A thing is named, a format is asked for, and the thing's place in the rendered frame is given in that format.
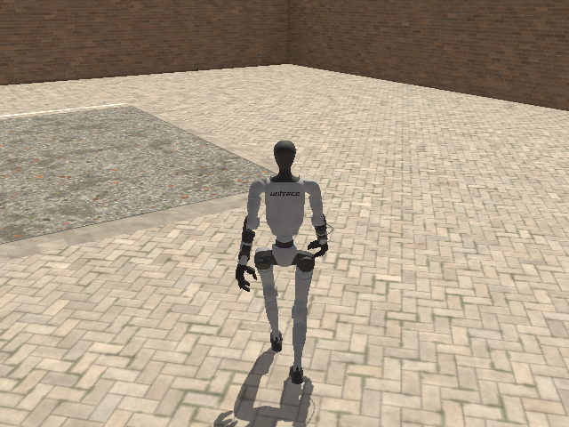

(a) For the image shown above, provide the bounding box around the left robot hand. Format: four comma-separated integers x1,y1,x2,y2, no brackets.
236,264,257,292

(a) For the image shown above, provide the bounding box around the robot left upper arm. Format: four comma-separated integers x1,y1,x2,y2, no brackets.
246,179,267,230

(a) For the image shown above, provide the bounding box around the right robot hand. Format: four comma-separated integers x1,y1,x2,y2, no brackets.
308,240,328,258

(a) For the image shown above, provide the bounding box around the left robot thigh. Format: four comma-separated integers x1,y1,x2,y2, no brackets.
254,246,278,302

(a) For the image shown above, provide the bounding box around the robot right forearm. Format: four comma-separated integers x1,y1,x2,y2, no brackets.
314,214,328,245

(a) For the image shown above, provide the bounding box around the robot right upper arm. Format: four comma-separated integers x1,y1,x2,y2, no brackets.
303,179,325,226

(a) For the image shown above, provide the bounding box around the robot thigh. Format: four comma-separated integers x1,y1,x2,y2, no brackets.
254,246,278,302
292,250,315,322

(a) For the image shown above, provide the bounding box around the right robot thigh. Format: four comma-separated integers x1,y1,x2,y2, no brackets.
292,250,315,322

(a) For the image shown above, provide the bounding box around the robot left forearm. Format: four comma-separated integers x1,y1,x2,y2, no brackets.
237,216,255,265

